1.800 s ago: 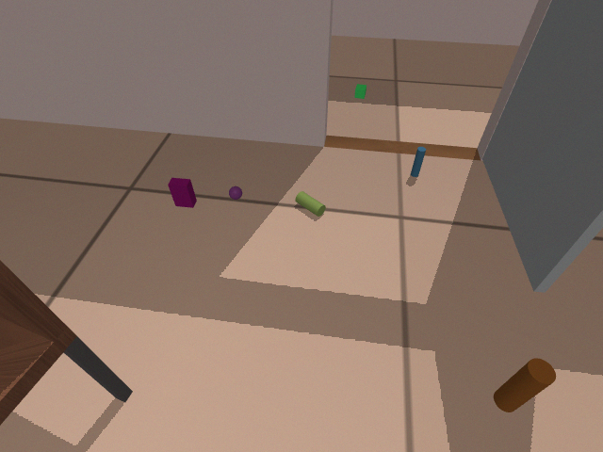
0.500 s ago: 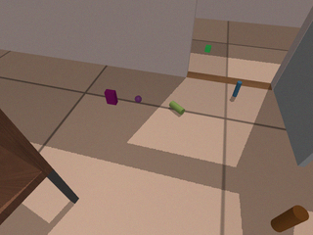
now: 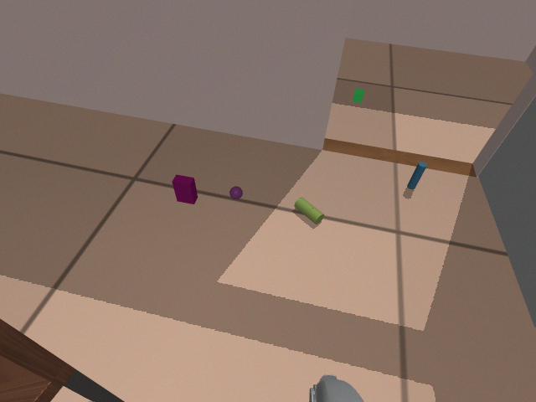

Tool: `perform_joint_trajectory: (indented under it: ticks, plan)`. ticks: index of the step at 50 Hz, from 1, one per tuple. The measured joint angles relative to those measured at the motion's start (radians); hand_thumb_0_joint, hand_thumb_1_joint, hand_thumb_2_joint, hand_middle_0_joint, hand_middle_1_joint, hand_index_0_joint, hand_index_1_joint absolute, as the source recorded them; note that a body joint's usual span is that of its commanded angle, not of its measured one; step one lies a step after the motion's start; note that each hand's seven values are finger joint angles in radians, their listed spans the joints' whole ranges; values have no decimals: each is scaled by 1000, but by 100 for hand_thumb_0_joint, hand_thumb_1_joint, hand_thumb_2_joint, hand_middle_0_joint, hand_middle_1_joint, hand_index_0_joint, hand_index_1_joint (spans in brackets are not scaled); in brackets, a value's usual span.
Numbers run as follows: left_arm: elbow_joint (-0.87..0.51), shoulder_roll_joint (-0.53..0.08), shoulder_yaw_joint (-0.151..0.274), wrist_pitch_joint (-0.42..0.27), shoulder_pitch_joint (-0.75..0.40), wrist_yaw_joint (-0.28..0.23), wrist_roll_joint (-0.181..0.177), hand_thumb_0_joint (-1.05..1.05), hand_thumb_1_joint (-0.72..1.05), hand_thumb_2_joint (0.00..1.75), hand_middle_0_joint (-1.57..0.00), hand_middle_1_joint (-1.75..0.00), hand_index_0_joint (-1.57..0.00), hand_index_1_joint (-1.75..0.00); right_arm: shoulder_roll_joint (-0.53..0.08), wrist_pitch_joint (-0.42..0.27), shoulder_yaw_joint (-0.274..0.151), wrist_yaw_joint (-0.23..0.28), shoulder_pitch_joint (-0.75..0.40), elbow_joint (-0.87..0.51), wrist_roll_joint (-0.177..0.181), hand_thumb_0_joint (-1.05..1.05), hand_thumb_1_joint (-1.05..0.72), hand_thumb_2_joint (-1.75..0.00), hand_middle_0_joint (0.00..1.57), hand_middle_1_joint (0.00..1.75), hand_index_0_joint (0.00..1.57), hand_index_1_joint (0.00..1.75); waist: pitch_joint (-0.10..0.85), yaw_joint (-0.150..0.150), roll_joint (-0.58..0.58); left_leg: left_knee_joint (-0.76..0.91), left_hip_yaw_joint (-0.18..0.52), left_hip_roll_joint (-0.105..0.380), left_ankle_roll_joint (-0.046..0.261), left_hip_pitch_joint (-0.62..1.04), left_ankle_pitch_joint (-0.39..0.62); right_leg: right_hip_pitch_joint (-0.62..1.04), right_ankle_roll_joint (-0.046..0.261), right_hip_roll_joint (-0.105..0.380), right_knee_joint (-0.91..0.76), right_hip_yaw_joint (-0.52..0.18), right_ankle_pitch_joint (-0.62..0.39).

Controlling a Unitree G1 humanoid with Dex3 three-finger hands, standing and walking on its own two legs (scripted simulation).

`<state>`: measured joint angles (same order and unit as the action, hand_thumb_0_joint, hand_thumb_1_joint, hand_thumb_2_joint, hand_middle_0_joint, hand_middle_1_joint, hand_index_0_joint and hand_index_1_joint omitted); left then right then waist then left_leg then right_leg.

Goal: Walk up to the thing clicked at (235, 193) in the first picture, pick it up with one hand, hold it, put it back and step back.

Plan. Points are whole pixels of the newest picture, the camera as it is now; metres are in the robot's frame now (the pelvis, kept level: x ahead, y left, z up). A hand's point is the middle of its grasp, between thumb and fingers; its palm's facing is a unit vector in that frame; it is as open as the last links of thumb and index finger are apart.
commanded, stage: walk up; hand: left
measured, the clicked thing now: (236, 192) +1.17 +0.12 -0.74
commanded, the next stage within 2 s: none
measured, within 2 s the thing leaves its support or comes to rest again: neither
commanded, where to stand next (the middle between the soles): +0.83 -0.05 m, yaw +2 degrees
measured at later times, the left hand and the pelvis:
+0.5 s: hand (138, 331) +0.28 +0.24 -0.14, palm faces +0.00 -0.93 -0.36, open 7.4 cm; pelvis +0.25 -0.03 +0.00, yaw +2 degrees
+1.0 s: hand (162, 224) +0.52 +0.24 -0.14, palm faces -0.09 -0.93 -0.36, open 7.4 cm; pelvis +0.46 -0.04 -0.01, yaw +0 degrees
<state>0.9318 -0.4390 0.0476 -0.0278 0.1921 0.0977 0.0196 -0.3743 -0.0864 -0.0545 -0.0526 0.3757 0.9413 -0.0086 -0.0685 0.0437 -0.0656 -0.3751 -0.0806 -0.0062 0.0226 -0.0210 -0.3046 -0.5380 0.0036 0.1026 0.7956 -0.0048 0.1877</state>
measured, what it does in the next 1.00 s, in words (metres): walks ahead: right foot, then left foot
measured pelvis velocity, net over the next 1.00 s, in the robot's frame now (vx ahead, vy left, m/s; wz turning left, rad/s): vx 0.46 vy -0.04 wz -0.01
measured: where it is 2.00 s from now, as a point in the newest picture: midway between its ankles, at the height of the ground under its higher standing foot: (280, 261)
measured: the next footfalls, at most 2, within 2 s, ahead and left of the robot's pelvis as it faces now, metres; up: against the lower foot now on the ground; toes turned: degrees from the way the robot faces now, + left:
right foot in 0.14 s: +0.25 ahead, -0.14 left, +0.00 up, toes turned -4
left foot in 0.58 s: +0.46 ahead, +0.11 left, +0.00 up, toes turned +7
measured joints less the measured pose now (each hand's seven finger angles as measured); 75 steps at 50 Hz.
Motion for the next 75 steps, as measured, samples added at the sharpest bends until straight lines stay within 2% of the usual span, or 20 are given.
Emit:
perform_joint_trajectory:
  ticks: [4, 7, 9, 12, 15, 21, 24, 28, 30, 31, 34, 37, 45, 51, 53, 55, 58, 61, 68, 75]
  plan:
    - [-18, 15, 2, 4, -33, 11, 2, 1, 90, 89, -20, -30, -20, -30, -20, 2, -2, 5, 17, -14, 0, 0, -90, -89, 21, 30, 21, 30, -8, 9, 26, 0, -1, 0, -18, 58, -67, 24, 23, -3, -155, 23, -80]
    - [-30, 23, 6, -2, -44, 11, 3, 1, 90, 89, -20, -30, -20, -30, -36, 11, -8, 14, 32, -28, -2, 0, -90, -89, 21, 30, 21, 30, 7, 16, 55, -63, 6, 17, -37, 76, -156, 91, 45, -32, -216, 52, -64]
    - [-38, 44, 14, -18, -61, 0, 6, 1, 90, 89, -20, -30, -20, -30, -48, 21, -12, 25, 19, -28, -1, 1, -90, -89, 21, 30, 21, 30, -9, 9, 111, -249, 23, 74, -16, 26, -207, 111, 35, -74, -171, 83, -23]
    - [-73, 53, 12, -42, -56, -16, -4, 1, 90, 89, -20, -30, -20, -30, -33, 31, 7, 32, -10, -31, 2, 1, -90, -89, 20, 30, 20, 30, -24, -15, 96, -646, 76, 36, 10, -144, -183, 158, 39, -65, -129, 88, 56]
    - [-83, 69, 3, -50, -15, -32, -17, 1, 90, 89, -20, -30, -20, -30, -37, 27, 15, 28, -48, -38, 12, 1, -90, -89, 20, 30, 20, 30, -22, -43, 94, -801, 98, 18, 20, -302, -107, 253, 40, -66, -209, 84, 60]
    - [-68, 58, -2, -49, 94, -37, -10, 1, 90, 89, -20, -30, -21, -30, -54, 25, -2, 2, -113, -94, 5, 0, -90, -89, 20, 30, 20, 30, -17, -63, 111, -614, 128, 74, -10, -492, 38, 396, 41, -101, -333, 90, 78]
    - [-71, 40, 2, -46, 125, -33, 0, 1, 90, 89, -20, -30, -21, -30, -53, 32, -10, -13, -126, -96, -3, 0, -90, -90, 20, 30, 20, 30, -17, -72, 105, -418, 93, 102, -28, -510, 102, 442, 35, -111, -349, 109, 115]
    - [-80, 7, 7, -42, 157, -28, 2, 1, 90, 89, -20, -30, -21, -30, -42, 31, -13, -23, -131, -81, -10, 0, -90, -90, 20, 30, 20, 30, -10, -96, 76, -230, 46, 97, -20, -450, 175, 479, 15, -109, -302, 122, 206]
    - [-78, -9, 7, -35, 178, -30, 3, 1, 90, 89, -20, -30, -21, -30, -34, 21, -15, -21, -131, -79, -16, 0, -90, -90, 20, 30, 20, 30, 1, -97, 44, -201, 25, 71, -6, -408, 192, 475, 9, -85, -223, 118, 283]
    - [-71, -15, 9, -28, 178, -36, 1, 1, 90, 89, -20, -30, -21, -30, -25, 13, -16, -16, -139, -80, -23, 0, -90, -90, 20, 30, 20, 30, -5, -97, 12, -233, 5, 50, 0, -405, 166, 451, 24, -56, -139, 102, 312]
    - [-50, 2, -3, -5, 175, -50, -5, 1, 90, 89, -20, -30, -20, -30, -16, -4, -9, -5, -148, -111, -17, 0, -90, -89, 20, 30, 20, 30, -15, -72, 7, -291, -6, 53, 11, -386, 83, 307, 51, -94, 194, 16, 327]
    - [-42, 1, -15, -3, 163, -49, -8, 1, 90, 89, -20, -30, -20, -30, 3, -9, 5, 8, -131, -125, 3, 0, -90, -89, 20, 30, 21, 30, -18, -49, -4, -222, -12, 54, 4, -304, 78, 181, 53, -105, 323, -26, 248]
    - [-66, -7, 5, -2, 121, -18, -6, 1, 90, 89, -20, -30, -20, -30, -6, -7, 16, 7, -45, -111, 2, 0, -90, -89, 21, 30, 21, 30, -9, -35, -5, -93, -28, 47, -6, -140, 49, 25, 2, -9, 109, -30, 82]
    - [-51, -4, 14, -1, 95, 1, 4, 1, 90, 89, -20, -30, -20, -30, -48, 3, 1, 5, -12, -104, -2, 0, -90, -89, 21, 30, 21, 30, 12, -13, 35, -108, -36, 58, -38, -83, -37, 78, 10, 7, -127, 9, 1]
    - [-52, -5, 18, -13, 90, -1, 7, 1, 90, 89, -20, -30, -20, -30, -62, 12, -4, 6, -3, -101, -2, 0, -90, -89, 21, 30, 21, 30, 21, -13, 54, -162, -35, 74, -52, -82, -94, 129, 15, -13, -189, 31, -8]
    - [-54, 16, 22, -34, 71, -13, 10, 1, 90, 89, -20, -30, -20, -30, -76, 26, -11, 16, -12, -89, 1, 0, -90, -89, 21, 30, 21, 30, 6, -15, 117, -316, 3, 126, -17, -123, -131, 150, 14, -56, -154, 66, 30]
    - [-82, 29, 13, -57, 67, -28, 0, 1, 90, 89, -20, -30, -20, -30, -61, 44, 3, 26, -30, -70, 4, 1, -90, -90, 20, 30, 20, 30, -2, -41, 108, -622, 56, 67, 0, -252, -166, 186, 28, -48, -136, 65, 81]
    - [-97, 50, -2, -62, 88, -43, -15, 1, 90, 89, -20, -30, -20, -30, -57, 46, 13, 21, -58, -68, 15, 1, -90, -90, 20, 30, 20, 30, -5, -58, 114, -726, 80, 43, 4, -363, -110, 261, 33, -53, -218, 65, 70]
    - [-99, 59, -16, -58, 143, -57, -13, 1, 90, 89, -20, -30, -21, -30, -43, 56, 4, 0, -109, -96, 7, 0, -90, -90, 20, 30, 20, 30, -18, -59, 130, -570, 127, 62, -24, -505, 64, 382, 49, -105, -342, 90, 72]
    - [-115, 36, -7, -55, 174, -59, 0, 1, 90, 89, -20, -30, -21, -30, -26, 65, -3, -17, -125, -88, -9, 0, -90, -90, 20, 30, 20, 30, -29, -78, 94, -300, 71, 72, -13, -458, 126, 447, 40, -121, -321, 124, 161]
